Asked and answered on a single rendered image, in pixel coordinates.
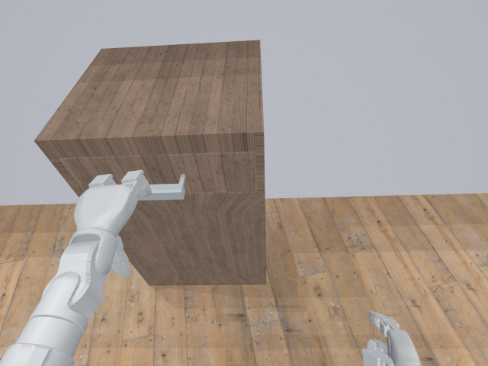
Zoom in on drawer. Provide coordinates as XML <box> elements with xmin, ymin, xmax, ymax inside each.
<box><xmin>59</xmin><ymin>151</ymin><xmax>255</xmax><ymax>193</ymax></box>

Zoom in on left robot forearm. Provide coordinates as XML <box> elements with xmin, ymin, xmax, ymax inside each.
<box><xmin>0</xmin><ymin>228</ymin><xmax>118</xmax><ymax>366</ymax></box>

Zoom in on handle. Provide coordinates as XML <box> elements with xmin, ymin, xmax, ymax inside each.
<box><xmin>136</xmin><ymin>175</ymin><xmax>185</xmax><ymax>201</ymax></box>

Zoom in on left robot hand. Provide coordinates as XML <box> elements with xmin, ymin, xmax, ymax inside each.
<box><xmin>74</xmin><ymin>170</ymin><xmax>152</xmax><ymax>277</ymax></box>

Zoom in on right robot hand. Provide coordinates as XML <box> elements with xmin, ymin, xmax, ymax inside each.
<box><xmin>362</xmin><ymin>311</ymin><xmax>421</xmax><ymax>366</ymax></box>

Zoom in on cabinet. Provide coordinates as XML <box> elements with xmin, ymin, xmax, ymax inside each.
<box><xmin>34</xmin><ymin>40</ymin><xmax>266</xmax><ymax>286</ymax></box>

